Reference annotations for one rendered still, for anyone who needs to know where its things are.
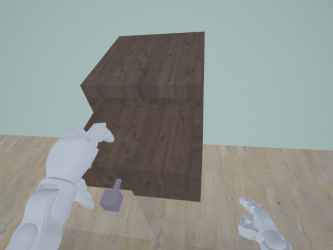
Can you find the handle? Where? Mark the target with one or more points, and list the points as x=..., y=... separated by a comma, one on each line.
x=112, y=199

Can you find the left robot hand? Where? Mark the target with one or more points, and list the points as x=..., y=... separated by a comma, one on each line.
x=71, y=156

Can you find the drawer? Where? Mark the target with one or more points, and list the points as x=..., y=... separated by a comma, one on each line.
x=152, y=148

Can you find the cabinet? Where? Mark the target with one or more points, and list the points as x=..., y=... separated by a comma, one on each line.
x=155, y=66

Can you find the right robot forearm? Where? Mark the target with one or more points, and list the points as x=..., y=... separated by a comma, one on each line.
x=272, y=240

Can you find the right robot hand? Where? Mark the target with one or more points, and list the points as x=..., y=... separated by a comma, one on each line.
x=252, y=228

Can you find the left robot forearm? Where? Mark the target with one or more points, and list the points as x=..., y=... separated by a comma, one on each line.
x=44, y=216

